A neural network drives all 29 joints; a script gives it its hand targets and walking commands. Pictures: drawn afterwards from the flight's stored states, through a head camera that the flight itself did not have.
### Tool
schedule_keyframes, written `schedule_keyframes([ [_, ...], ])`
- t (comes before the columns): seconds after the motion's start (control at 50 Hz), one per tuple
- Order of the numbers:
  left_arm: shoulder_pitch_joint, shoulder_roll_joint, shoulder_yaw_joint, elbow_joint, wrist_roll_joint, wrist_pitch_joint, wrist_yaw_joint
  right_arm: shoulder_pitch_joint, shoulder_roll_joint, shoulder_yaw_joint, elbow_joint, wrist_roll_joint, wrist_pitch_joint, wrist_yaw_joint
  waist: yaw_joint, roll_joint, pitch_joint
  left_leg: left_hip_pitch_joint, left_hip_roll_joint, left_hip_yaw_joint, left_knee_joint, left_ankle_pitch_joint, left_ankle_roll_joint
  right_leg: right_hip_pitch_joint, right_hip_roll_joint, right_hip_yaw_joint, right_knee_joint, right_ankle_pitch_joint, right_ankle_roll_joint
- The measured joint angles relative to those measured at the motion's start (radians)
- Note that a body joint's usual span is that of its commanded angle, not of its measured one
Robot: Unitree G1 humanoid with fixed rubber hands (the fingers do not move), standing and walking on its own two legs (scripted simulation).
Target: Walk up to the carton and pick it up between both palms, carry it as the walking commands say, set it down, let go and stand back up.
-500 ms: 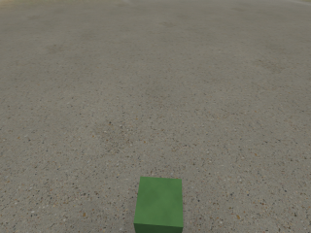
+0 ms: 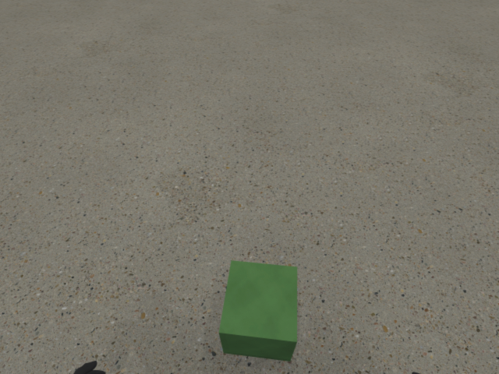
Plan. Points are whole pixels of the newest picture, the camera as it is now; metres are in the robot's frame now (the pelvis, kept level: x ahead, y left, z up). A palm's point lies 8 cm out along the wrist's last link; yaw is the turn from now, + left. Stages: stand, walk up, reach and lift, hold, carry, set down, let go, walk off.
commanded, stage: reach and lift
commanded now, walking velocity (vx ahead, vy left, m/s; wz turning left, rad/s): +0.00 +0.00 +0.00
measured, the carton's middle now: (260, 310) +0.50 -0.01 -0.65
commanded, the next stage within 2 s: none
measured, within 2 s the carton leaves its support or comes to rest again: neither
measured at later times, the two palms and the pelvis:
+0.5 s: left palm (121, 338) +0.23 +0.25 -0.11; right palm (423, 360) +0.21 -0.29 -0.11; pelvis +0.01 -0.01 -0.03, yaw +1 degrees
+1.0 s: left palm (160, 277) +0.38 +0.22 -0.16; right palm (377, 299) +0.34 -0.25 -0.15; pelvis -0.04 +0.00 -0.08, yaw +1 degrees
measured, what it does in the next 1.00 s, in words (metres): lowers itself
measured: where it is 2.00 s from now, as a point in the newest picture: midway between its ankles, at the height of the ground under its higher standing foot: outside the picture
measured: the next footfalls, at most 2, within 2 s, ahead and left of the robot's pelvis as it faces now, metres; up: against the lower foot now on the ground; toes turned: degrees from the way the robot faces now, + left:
none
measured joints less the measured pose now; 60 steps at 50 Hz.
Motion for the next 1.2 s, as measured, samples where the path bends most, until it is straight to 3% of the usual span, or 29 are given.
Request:
schedule_keyframes([
  [0.08,-0.056,-0.028,0.000,-0.124,-0.005,0.055,-0.013,-0.036,0.007,-0.042,-0.132,0.000,0.046,0.011,-0.014,0.000,0.096,0.000,0.000,-0.019,0.008,-0.018,0.000,0.007,0.012,0.000,0.007,0.000,0.000],
  [0.16,-0.080,-0.040,0.001,-0.145,0.008,0.078,-0.022,-0.052,0.007,-0.051,-0.186,0.000,0.064,0.009,-0.022,0.000,0.152,0.004,0.007,-0.032,0.009,0.001,0.000,0.009,0.027,0.000,0.016,-0.008,-0.002],
  [0.3,-0.124,-0.043,0.030,-0.146,-0.014,0.084,-0.060,-0.066,0.010,-0.052,-0.200,0.000,0.066,-0.026,-0.021,-0.001,0.214,0.004,0.008,-0.052,0.098,-0.053,0.000,0.010,0.036,0.000,0.104,-0.073,-0.022],
  [0.42,-0.192,-0.043,0.037,-0.146,-0.047,0.087,-0.062,-0.128,0.037,-0.051,-0.200,0.000,0.073,-0.048,-0.031,-0.001,0.230,-0.006,0.013,-0.056,0.194,-0.118,-0.012,0.007,0.036,0.000,0.186,-0.132,-0.022],
  [0.64,-0.393,-0.043,0.038,-0.135,-0.073,0.120,-0.009,-0.357,0.057,-0.052,-0.200,0.001,0.114,-0.060,-0.058,-0.001,0.228,-0.243,0.020,-0.064,0.392,-0.180,-0.018,-0.208,0.036,0.000,0.337,-0.168,-0.018],
  [0.88,-0.742,-0.029,0.055,-0.057,-0.086,0.213,0.036,-0.683,0.056,-0.066,-0.165,0.034,0.181,-0.087,-0.077,-0.001,0.227,-0.539,0.022,-0.074,0.524,-0.169,-0.013,-0.492,0.036,0.000,0.448,-0.147,-0.017],
  [1.2,-1.175,0.055,0.103,0.150,-0.136,0.172,0.014,-1.020,0.057,-0.090,-0.123,0.112,0.182,-0.144,-0.113,-0.001,0.184,-0.902,0.023,-0.079,0.575,-0.109,-0.013,-0.855,0.036,0.000,0.500,-0.088,-0.017],
])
